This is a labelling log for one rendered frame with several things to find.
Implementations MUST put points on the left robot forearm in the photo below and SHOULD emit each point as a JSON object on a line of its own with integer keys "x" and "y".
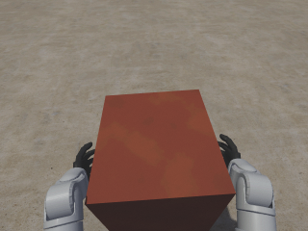
{"x": 63, "y": 204}

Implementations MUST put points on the robot left hand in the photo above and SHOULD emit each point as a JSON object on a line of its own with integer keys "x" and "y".
{"x": 82, "y": 158}

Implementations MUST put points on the right robot forearm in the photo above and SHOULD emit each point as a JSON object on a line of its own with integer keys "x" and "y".
{"x": 254, "y": 197}

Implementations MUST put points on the robot right hand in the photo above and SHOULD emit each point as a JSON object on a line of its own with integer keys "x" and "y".
{"x": 231, "y": 150}

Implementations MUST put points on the carton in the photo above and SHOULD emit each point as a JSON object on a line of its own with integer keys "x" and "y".
{"x": 157, "y": 165}

